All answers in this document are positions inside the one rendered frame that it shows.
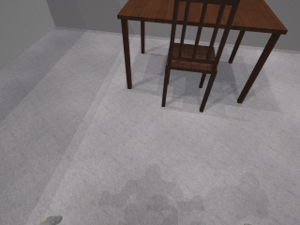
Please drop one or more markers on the table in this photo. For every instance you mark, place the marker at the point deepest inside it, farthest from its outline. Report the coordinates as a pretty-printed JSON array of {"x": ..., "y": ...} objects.
[{"x": 251, "y": 15}]

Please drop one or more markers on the chair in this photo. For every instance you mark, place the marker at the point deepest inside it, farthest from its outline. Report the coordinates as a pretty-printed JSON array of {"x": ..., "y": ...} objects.
[{"x": 195, "y": 57}]

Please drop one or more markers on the left robot hand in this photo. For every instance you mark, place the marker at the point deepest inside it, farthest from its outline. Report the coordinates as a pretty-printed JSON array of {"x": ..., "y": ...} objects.
[{"x": 51, "y": 220}]

